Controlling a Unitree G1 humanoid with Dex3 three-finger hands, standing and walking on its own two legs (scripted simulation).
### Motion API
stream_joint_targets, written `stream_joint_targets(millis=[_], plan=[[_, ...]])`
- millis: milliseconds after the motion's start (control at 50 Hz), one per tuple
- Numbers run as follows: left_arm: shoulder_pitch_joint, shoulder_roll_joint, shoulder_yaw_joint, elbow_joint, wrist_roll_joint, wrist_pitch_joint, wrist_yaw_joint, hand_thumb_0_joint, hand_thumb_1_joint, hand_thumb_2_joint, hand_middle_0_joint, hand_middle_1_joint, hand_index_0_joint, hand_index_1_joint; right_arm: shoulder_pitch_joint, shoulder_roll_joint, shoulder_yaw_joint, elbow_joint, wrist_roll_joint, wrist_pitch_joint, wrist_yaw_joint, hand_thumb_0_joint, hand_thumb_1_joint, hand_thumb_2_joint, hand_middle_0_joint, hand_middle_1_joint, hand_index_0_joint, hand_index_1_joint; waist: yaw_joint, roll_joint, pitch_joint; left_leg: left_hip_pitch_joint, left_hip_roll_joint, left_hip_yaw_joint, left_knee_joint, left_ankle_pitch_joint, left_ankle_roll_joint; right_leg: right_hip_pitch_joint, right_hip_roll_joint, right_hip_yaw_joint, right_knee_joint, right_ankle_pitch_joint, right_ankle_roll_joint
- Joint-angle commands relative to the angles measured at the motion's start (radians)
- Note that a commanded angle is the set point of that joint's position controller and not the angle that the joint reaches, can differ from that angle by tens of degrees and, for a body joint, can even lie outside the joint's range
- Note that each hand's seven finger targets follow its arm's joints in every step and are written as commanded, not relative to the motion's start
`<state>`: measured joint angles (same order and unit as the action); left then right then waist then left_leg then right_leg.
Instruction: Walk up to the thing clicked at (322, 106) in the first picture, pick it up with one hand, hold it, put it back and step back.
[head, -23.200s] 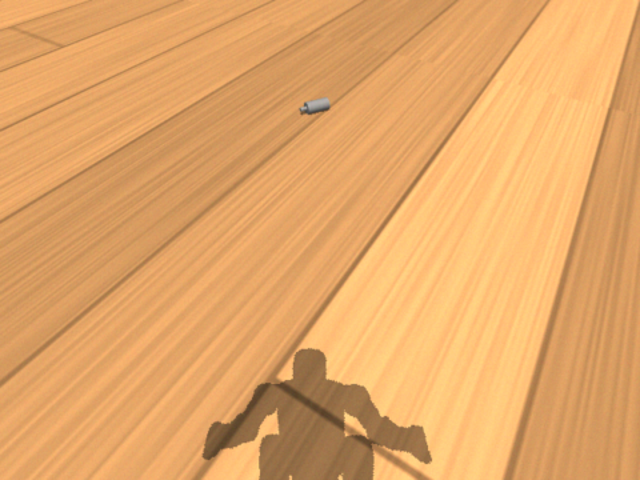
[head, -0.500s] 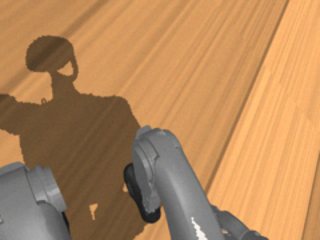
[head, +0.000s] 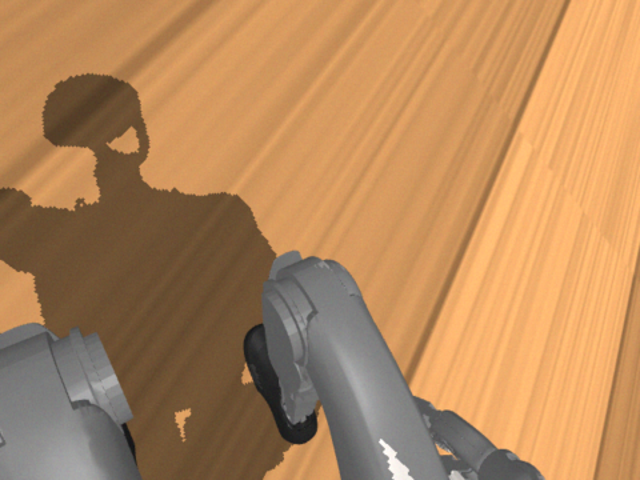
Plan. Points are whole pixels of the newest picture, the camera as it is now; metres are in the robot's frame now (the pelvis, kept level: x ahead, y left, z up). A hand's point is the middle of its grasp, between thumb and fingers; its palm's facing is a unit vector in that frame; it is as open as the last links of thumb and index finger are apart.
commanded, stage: close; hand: left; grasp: from above
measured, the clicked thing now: out of the picture +0.43 +0.36 -0.27
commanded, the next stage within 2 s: settle in 1.12 s
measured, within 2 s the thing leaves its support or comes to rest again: leaves its support in 1.46 s
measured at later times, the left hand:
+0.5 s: hand out of the picture +0.41 +0.32 -0.26, palm faces -0.45 -0.15 -0.88, open 9.9 cm
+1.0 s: hand out of the picture +0.42 +0.34 -0.26, palm faces -0.45 -0.17 -0.87, open 9.7 cm
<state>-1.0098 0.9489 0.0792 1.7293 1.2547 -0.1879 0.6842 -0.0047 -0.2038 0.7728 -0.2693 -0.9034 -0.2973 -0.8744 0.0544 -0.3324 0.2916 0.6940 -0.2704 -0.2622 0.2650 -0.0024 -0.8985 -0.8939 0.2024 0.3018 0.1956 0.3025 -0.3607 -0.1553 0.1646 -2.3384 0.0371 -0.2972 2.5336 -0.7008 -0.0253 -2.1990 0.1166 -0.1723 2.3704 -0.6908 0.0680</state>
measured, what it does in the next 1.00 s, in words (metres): stands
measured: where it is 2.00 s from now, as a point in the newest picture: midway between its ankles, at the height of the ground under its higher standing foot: (211, 442)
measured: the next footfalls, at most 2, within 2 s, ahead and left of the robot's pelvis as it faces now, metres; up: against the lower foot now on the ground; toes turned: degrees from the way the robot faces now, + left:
none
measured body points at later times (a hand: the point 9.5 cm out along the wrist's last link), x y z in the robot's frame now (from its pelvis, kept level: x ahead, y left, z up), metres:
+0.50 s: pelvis +0.00 +0.00 +0.00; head +0.26 +0.14 +0.33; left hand +0.43 +0.33 -0.21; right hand +0.08 -0.25 -0.06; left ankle +0.07 +0.13 -0.27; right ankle +0.11 -0.12 -0.27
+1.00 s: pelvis +0.00 +0.00 +0.00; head +0.27 +0.14 +0.33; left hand +0.44 +0.34 -0.21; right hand +0.08 -0.25 -0.06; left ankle +0.07 +0.13 -0.27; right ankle +0.11 -0.12 -0.27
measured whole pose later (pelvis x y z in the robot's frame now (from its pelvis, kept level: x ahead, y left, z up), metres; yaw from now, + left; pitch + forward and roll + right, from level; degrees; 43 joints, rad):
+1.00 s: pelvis +0.00 +0.00 +0.00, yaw +0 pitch +28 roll -15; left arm -0.99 0.98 0.10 1.69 1.22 -0.19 0.61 -0.01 0.12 0.41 -0.65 -0.57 -0.66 -0.52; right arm 0.07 -0.34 0.28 0.68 -0.26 -0.24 0.26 0.00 -0.90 -0.89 0.20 0.30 0.20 0.30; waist -0.36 -0.14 0.17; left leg -2.34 0.04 -0.30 2.53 -0.71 -0.03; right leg -2.19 0.11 -0.17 2.37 -0.70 0.07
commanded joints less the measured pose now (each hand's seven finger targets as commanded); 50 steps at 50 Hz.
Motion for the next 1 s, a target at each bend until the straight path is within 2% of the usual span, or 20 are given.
stream_joint_targets(millis=[0, 120, 140, 180, 220, 280, 360, 380, 420, 440, 540, 580, 600, 640, 680, 700, 780, 820, 880, 980], plan=[[-0.203, 0.208, 0.015, -0.064, -0.027, 0.019, 0.010, 0.000, -0.129, 0.684, -0.334, -0.816, -0.360, -0.787, 0.182, -0.329, -0.099, 0.002, 0.012, 0.000, -0.010, 0.000, -0.893, -0.900, 0.199, 0.300, 0.199, 0.300, -0.042, 0.535, -0.621, 0.506, 0.036, 0.115, -0.248, 0.213, 0.022, 0.320, 0.020, -0.117, -0.190, 0.293, -0.083], [-0.209, 0.212, 0.027, -0.108, -0.056, -0.004, -0.029, 0.000, -0.061, 0.653, -0.378, -0.807, -0.409, -0.774, 0.204, -0.329, -0.092, 0.005, 0.011, 0.001, -0.008, 0.000, -0.893, -0.900, 0.199, 0.300, 0.199, 0.300, -0.042, 0.550, -0.650, 0.514, 0.034, 0.114, -0.256, 0.236, 0.021, 0.358, 0.018, -0.122, -0.200, 0.306, -0.084], [-0.222, 0.190, 0.003, -0.091, -0.055, -0.009, -0.039, 0.000, -0.039, 0.635, -0.392, -0.798, -0.426, -0.762, 0.196, -0.314, -0.084, 0.002, 0.011, 0.001, -0.005, 0.000, -0.895, -0.900, 0.199, 0.300, 0.199, 0.300, -0.055, 0.534, -0.617, 0.492, 0.033, 0.116, -0.246, 0.209, 0.023, 0.340, 0.015, -0.122, -0.193, 0.289, -0.084], [-0.219, 0.210, 0.003, -0.116, -0.050, -0.026, -0.046, 0.000, 0.007, 0.644, -0.434, -0.787, -0.465, -0.754, 0.193, -0.320, -0.087, 0.003, 0.013, 0.010, -0.012, 0.000, -0.895, -0.901, 0.199, 0.300, 0.199, 0.300, -0.046, 0.538, -0.640, 0.502, 0.034, 0.119, -0.246, 0.212, 0.024, 0.360, 0.019, -0.117, -0.201, 0.292, -0.083], [-0.205, 0.224, 0.016, -0.128, -0.048, -0.042, -0.040, 0.000, 0.024, 0.651, -0.437, -0.799, -0.471, -0.763, 0.189, -0.320, -0.085, 0.004, 0.014, 0.019, -0.017, 0.000, -0.894, -0.900, 0.199, 0.300, 0.199, 0.300, -0.029, 0.540, -0.668, 0.509, 0.035, 0.119, -0.246, 0.229, 0.023, 0.379, 0.021, -0.115, -0.201, 0.305, -0.084], [-0.200, 0.186, -0.012, -0.091, -0.036, -0.053, -0.036, 0.000, 0.061, 0.612, -0.462, -0.772, -0.498, -0.732, 0.188, -0.313, -0.078, 0.004, 0.008, 0.027, -0.016, 0.000, -0.893, -0.899, 0.199, 0.300, 0.199, 0.300, -0.048, 0.515, -0.618, 0.483, 0.035, 0.119, -0.241, 0.206, 0.026, 0.353, 0.024, -0.120, -0.202, 0.295, -0.082], [-0.206, 0.222, 0.019, -0.123, -0.022, -0.072, -0.004, 0.000, 0.118, 0.604, -0.507, -0.739, -0.541, -0.702, 0.184, -0.329, -0.080, -0.002, 0.006, 0.035, -0.027, 0.000, -0.889, -0.898, 0.199, 0.300, 0.199, 0.300, -0.026, 0.508, -0.647, 0.494, 0.034, 0.121, -0.240, 0.219, 0.027, 0.362, 0.025, -0.120, -0.212, 0.303, -0.079], [-0.160, 0.228, 0.024, -0.049, -0.005, -0.064, 0.004, 0.000, 0.144, 0.595, -0.518, -0.751, -0.557, -0.709, 0.179, -0.318, -0.071, 0.005, 0.004, 0.037, -0.028, 0.000, -0.890, -0.898, 0.199, 0.300, 0.199, 0.300, -0.028, 0.494, -0.609, 0.469, 0.036, 0.122, -0.238, 0.200, 0.028, 0.346, 0.026, -0.117, -0.205, 0.285, -0.080], [-0.211, 0.215, 0.002, -0.090, 0.002, -0.068, 0.013, 0.000, 0.168, 0.570, -0.535, -0.722, -0.574, -0.680, 0.177, -0.326, -0.076, -0.004, 0.001, 0.032, -0.024, 0.000, -0.888, -0.898, 0.199, 0.300, 0.199, 0.300, -0.041, 0.494, -0.595, 0.465, 0.034, 0.119, -0.236, 0.192, 0.028, 0.322, 0.025, -0.122, -0.198, 0.275, -0.079], [-0.186, 0.223, 0.019, -0.049, 0.006, -0.058, 0.023, 0.000, 0.186, 0.569, -0.550, -0.713, -0.588, -0.672, 0.181, -0.327, -0.075, -0.003, -0.003, 0.032, -0.026, 0.000, -0.888, -0.897, 0.199, 0.300, 0.199, 0.300, -0.044, 0.483, -0.585, 0.471, 0.035, 0.116, -0.247, 0.188, 0.027, 0.324, 0.026, -0.126, -0.203, 0.271, -0.081], [-0.225, 0.233, -0.003, -0.094, 0.001, -0.036, 0.037, 0.000, 0.285, 0.512, -0.632, -0.669, -0.673, -0.625, 0.160, -0.337, -0.083, -0.016, -0.003, 0.015, -0.030, 0.000, -0.891, -0.899, 0.199, 0.300, 0.199, 0.300, -0.047, 0.500, -0.575, 0.465, 0.035, 0.121, -0.256, 0.115, 0.026, 0.304, 0.023, -0.116, -0.219, 0.203, -0.082], [-0.244, 0.230, -0.009, -0.129, -0.006, -0.023, 0.036, 0.000, 0.324, 0.516, -0.658, -0.663, -0.699, -0.620, 0.161, -0.335, -0.089, -0.007, 0.000, 0.011, -0.030, 0.000, -0.891, -0.898, 0.199, 0.300, 0.199, 0.300, -0.039, 0.511, -0.612, 0.475, 0.038, 0.123, -0.248, 0.137, 0.026, 0.321, 0.026, -0.104, -0.216, 0.221, -0.082], [-0.239, 0.240, 0.011, -0.113, -0.016, -0.016, 0.037, 0.000, 0.335, 0.533, -0.681, -0.653, -0.716, -0.615, 0.172, -0.339, -0.089, -0.010, -0.001, 0.010, -0.030, 0.000, -0.891, -0.899, 0.199, 0.300, 0.199, 0.300, -0.043, 0.502, -0.636, 0.490, 0.037, 0.121, -0.248, 0.154, 0.027, 0.339, 0.025, -0.109, -0.223, 0.243, -0.080], [-0.249, 0.234, 0.002, -0.129, -0.021, -0.004, 0.030, 0.000, 0.351, 0.514, -0.694, -0.632, -0.729, -0.594, 0.178, -0.337, -0.088, -0.014, 0.003, 0.003, -0.025, 0.000, -0.892, -0.899, 0.199, 0.300, 0.199, 0.300, -0.041, 0.534, -0.633, 0.496, 0.037, 0.121, -0.247, 0.173, 0.025, 0.330, 0.021, -0.109, -0.214, 0.258, -0.080], [-0.188, 0.256, 0.037, -0.070, -0.029, 0.011, 0.025, 0.000, 0.382, 0.541, -0.733, -0.623, -0.761, -0.593, 0.185, -0.343, -0.094, 0.001, 0.010, 0.004, -0.027, 0.000, -0.893, -0.899, 0.199, 0.300, 0.199, 0.300, -0.032, 0.524, -0.624, 0.497, 0.039, 0.111, -0.260, 0.171, 0.020, 0.321, 0.017, -0.119, -0.202, 0.256, -0.082], [-0.222, 0.234, 0.010, -0.114, -0.025, 0.009, 0.011, 0.000, 0.396, 0.505, -0.733, -0.610, -0.767, -0.574, 0.184, -0.339, -0.094, -0.012, 0.011, 0.000, -0.021, 0.000, -0.891, -0.898, 0.199, 0.300, 0.199, 0.300, -0.031, 0.547, -0.628, 0.501, 0.037, 0.114, -0.254, 0.190, 0.020, 0.310, 0.019, -0.118, -0.195, 0.266, -0.083], [-0.209, 0.268, 0.052, -0.120, -0.044, 0.014, -0.008, 0.000, 0.420, 0.509, -0.764, -0.593, -0.792, -0.562, 0.182, -0.337, -0.097, -0.003, 0.016, 0.008, -0.022, 0.000, -0.891, -0.899, 0.199, 0.300, 0.199, 0.300, -0.017, 0.551, -0.640, 0.499, 0.036, 0.115, -0.260, 0.204, 0.019, 0.321, 0.016, -0.117, -0.195, 0.274, -0.086], [-0.217, 0.231, 0.019, -0.106, -0.044, 0.012, -0.028, 0.000, 0.446, 0.508, -0.784, -0.589, -0.813, -0.559, 0.181, -0.334, -0.098, -0.007, 0.014, 0.007, -0.019, 0.000, -0.892, -0.899, 0.199, 0.300, 0.199, 0.300, -0.039, 0.542, -0.609, 0.482, 0.034, 0.123, -0.251, 0.193, 0.023, 0.315, 0.017, -0.112, -0.199, 0.269, -0.085], [-0.195, 0.258, 0.044, -0.144, -0.052, 0.000, -0.043, 0.000, 0.488, 0.505, -0.814, -0.583, -0.844, -0.551, 0.199, -0.338, -0.102, -0.011, 0.016, 0.017, -0.023, 0.000, -0.889, -0.898, 0.199, 0.300, 0.199, 0.300, -0.019, 0.520, -0.663, 0.485, 0.032, 0.132, -0.237, 0.235, 0.031, 0.377, 0.020, -0.099, -0.218, 0.316, -0.078], [-0.175, 0.210, 0.017, -0.111, -0.055, -0.026, -0.066, 0.000, 0.555, 0.550, -0.864, -0.607, -0.892, -0.576, 0.206, -0.326, -0.091, -0.004, 0.012, 0.031, -0.023, 0.000, -0.891, -0.899, 0.199, 0.300, 0.199, 0.300, -0.038, 0.505, -0.640, 0.490, 0.034, 0.120, -0.240, 0.245, 0.027, 0.364, 0.020, -0.116, -0.209, 0.318, -0.081]])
